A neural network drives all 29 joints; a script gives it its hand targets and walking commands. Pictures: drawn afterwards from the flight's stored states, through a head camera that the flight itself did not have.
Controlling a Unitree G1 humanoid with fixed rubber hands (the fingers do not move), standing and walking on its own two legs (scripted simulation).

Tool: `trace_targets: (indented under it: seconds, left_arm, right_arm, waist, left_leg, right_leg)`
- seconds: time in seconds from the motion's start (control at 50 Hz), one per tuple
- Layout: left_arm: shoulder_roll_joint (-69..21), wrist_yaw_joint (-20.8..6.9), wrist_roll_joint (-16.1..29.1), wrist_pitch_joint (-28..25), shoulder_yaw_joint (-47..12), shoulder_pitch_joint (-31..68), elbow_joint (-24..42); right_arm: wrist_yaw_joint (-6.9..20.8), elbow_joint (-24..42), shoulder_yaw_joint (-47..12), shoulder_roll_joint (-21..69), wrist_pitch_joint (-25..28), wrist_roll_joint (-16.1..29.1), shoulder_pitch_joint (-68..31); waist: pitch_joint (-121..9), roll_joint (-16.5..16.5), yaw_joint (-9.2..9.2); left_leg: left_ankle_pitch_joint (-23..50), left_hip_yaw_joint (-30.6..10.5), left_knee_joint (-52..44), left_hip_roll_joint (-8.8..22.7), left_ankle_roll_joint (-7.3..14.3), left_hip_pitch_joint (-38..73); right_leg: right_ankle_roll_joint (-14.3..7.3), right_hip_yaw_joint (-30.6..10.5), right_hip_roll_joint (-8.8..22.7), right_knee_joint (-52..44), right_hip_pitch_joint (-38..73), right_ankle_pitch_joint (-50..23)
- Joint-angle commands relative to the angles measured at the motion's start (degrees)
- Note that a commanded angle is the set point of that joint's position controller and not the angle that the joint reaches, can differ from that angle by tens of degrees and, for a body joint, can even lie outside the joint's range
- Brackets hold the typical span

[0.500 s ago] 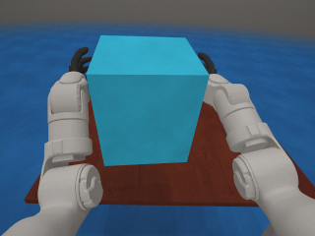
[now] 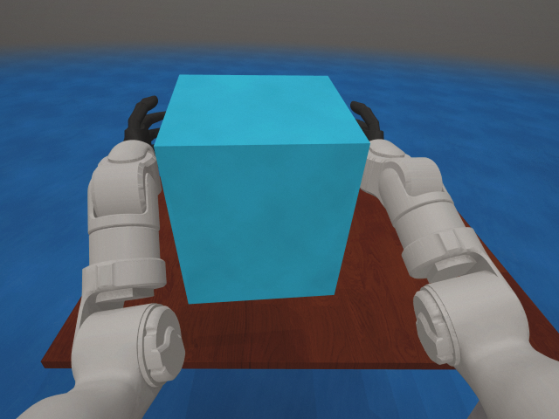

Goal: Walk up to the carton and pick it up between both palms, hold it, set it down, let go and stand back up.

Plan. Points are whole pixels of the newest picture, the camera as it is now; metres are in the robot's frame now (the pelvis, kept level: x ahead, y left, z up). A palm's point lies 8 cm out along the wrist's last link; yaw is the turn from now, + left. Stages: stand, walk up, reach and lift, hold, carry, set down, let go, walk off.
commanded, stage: hold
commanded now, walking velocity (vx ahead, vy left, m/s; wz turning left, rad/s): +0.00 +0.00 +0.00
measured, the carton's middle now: (259, 188) +0.37 +0.01 +0.24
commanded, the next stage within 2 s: set down in 0.50 s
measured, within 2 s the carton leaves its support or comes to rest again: neither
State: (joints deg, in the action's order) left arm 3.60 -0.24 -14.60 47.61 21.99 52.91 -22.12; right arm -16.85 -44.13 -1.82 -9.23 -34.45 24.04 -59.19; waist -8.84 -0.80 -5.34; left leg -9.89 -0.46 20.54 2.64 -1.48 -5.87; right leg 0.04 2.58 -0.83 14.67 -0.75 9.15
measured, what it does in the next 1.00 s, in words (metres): stands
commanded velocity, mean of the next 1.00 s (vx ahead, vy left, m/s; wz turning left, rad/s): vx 0.00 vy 0.00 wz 0.00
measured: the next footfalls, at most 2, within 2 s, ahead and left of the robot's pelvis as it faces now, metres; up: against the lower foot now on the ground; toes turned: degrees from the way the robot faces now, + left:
none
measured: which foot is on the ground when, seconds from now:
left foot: down 0.00-1.00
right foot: down 0.00-1.00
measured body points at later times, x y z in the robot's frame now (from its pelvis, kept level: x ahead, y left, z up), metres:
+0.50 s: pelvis +0.00 +0.00 +0.00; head -0.09 +0.02 +0.44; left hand +0.38 +0.16 +0.30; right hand +0.38 -0.15 +0.29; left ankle +0.02 +0.13 -0.75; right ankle -0.01 -0.12 -0.75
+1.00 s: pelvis +0.00 +0.00 +0.00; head -0.06 +0.04 +0.44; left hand +0.40 +0.18 +0.30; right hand +0.40 -0.12 +0.24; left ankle +0.02 +0.13 -0.75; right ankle -0.01 -0.12 -0.75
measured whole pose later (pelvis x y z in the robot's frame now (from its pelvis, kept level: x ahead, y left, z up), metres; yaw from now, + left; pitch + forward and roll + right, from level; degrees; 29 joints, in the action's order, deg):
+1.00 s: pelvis +0.00 +0.00 +0.00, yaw +2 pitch -10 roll -1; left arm 2.1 -7.7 -24.1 35.0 24.5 56.1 -22.4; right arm -11.5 -46.0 8.6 -0.4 -11.1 7.9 -51.1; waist 0.7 -5.4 -5.1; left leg -9.1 -2.1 17.6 0.9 -0.9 1.0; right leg 0.5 4.4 0.6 12.8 6.6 9.7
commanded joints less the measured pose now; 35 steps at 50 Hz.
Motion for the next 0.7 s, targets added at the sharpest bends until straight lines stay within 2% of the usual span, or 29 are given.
trace_targets:
  seconds: [0.0, 0.28, 0.54, 0.62, 0.68]
  left_arm:
    - [-35.02, -7.44, 9.66, -1.98, -23.91, 37.66, 2.80]
    - [-34.81, -8.20, 9.10, -1.14, -24.28, 36.04, 4.44]
    - [-34.56, -8.41, 9.33, -1.63, -24.45, 37.85, 4.88]
    - [-32.91, -8.95, 8.62, -4.59, -22.41, 41.60, 2.53]
    - [-30.35, -10.27, 5.50, -8.09, -17.91, 41.84, -2.53]
  right_arm:
    - [6.63, 19.60, -12.03, 37.00, 2.16, 7.76, -45.74]
    - [6.31, 20.81, -12.44, 36.37, 1.68, 8.00, -44.41]
    - [6.41, 21.27, -12.29, 37.04, 2.40, 7.35, -45.85]
    - [6.76, 18.73, -10.41, 37.32, 5.70, 4.22, -47.99]
    - [7.67, 13.67, -6.13, 36.16, 10.30, -2.05, -46.99]
  waist:
    - [-13.85, 2.89, 0.01]
    - [-13.43, 2.78, -0.51]
    - [-13.48, 2.49, -0.36]
    - [-12.65, 1.77, -0.14]
    - [-9.93, 0.57, -0.13]
  left_leg:
    - [11.55, 0.34, -1.02, -4.76, -1.48, 5.54]
    - [13.58, 0.48, -0.72, -4.83, -1.90, 6.31]
    - [12.82, 0.50, -0.77, -5.00, -1.65, 6.59]
    - [10.95, 0.51, -1.25, -5.45, -0.93, 7.61]
    - [7.39, 1.07, -3.20, -5.68, 0.48, 8.06]
  right_leg:
    - [2.69, -1.67, -4.31, -1.29, 0.92, -8.27]
    - [2.79, -1.64, -4.37, -1.02, 2.31, -11.10]
    - [2.99, -1.38, -4.26, -1.21, 1.69, -10.22]
    - [3.39, -0.52, -3.66, -2.11, 0.29, -7.80]
    - [3.32, 0.43, -2.71, -3.27, 0.41, -4.11]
